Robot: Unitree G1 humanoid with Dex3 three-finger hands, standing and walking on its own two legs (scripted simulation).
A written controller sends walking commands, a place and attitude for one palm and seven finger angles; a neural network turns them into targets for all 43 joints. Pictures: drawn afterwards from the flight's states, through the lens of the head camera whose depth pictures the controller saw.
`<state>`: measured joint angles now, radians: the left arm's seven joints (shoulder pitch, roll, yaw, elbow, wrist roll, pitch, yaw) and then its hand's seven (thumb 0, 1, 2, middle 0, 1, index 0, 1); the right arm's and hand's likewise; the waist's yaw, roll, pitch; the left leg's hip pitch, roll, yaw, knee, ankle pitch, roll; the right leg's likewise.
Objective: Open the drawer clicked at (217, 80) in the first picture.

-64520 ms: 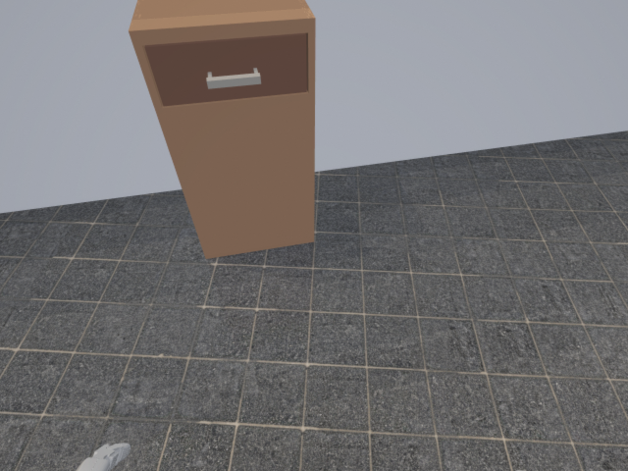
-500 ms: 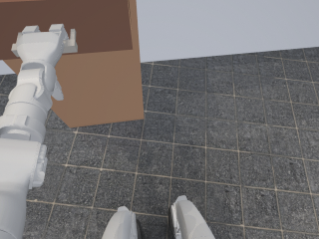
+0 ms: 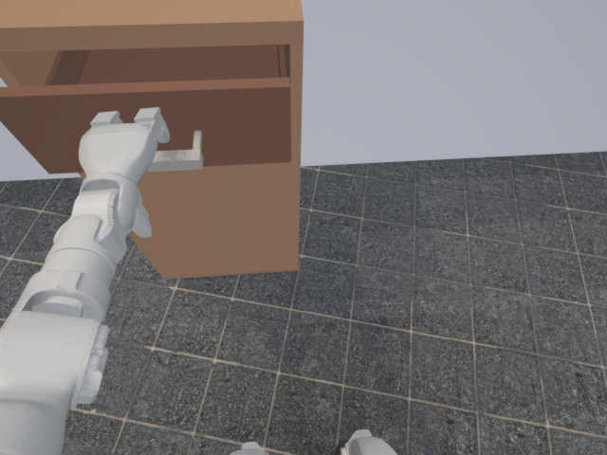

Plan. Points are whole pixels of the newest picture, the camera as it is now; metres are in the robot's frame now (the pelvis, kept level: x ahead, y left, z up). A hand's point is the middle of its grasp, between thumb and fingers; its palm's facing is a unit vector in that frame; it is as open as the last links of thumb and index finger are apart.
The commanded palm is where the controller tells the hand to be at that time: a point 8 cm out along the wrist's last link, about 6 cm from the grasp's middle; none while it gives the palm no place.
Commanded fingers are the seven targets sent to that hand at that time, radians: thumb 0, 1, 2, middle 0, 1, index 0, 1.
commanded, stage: lift the hand off the handle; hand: left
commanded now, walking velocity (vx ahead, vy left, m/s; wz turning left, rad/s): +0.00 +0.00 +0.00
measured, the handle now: (155, 150) +0.54 +0.21 +0.03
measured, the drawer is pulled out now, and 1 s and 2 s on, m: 0.09 0.09 0.09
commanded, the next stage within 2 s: draw the hand back to the body in 0.56 s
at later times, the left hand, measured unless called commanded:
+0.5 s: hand (130, 141) +0.49 +0.20 +0.11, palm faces -0.02 -0.01 -1.00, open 13.8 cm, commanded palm +0.47 +0.21 +0.16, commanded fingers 0.00 -0.50 0.30 -0.30 -1.20 -0.30 -1.20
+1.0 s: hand (99, 181) +0.43 +0.23 +0.11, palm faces +0.04 -0.03 -1.00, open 13.8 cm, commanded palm +0.39 +0.23 +0.18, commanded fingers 0.00 -0.50 0.30 -0.30 -1.20 -0.30 -1.20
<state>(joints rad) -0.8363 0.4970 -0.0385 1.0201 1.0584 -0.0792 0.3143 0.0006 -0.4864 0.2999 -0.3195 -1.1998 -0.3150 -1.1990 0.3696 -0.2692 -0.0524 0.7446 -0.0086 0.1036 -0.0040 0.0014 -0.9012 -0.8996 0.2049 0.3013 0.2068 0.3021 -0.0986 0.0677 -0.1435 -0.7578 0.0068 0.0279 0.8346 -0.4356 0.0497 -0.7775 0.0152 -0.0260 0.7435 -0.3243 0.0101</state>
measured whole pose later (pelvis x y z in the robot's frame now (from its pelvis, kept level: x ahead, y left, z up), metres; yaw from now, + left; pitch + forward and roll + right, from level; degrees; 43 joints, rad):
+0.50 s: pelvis +0.01 -0.01 +0.02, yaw +1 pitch +14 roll -1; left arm -0.83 0.48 -0.08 0.92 1.03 -0.05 0.17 0.00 -0.49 0.30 -0.32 -1.20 -0.32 -1.20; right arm 0.31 -0.26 -0.04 0.71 0.01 0.14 -0.02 0.00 -0.90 -0.90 0.20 0.30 0.21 0.30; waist -0.05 0.08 -0.10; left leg -0.51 0.00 0.03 0.64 -0.37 0.03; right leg -0.55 0.01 -0.02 0.59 -0.29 0.00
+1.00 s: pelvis +0.01 -0.02 +0.03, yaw -1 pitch +11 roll -1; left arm -0.49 0.50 0.01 0.63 1.00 -0.06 0.19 0.00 -0.48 0.30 -0.32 -1.20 -0.31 -1.20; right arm 0.30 -0.27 -0.06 0.70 0.03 0.13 -0.02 0.01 -0.90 -0.90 0.20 0.30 0.20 0.30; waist -0.02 0.08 -0.10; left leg -0.40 0.01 0.06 0.56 -0.34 0.03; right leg -0.46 0.03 0.01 0.53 -0.26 -0.01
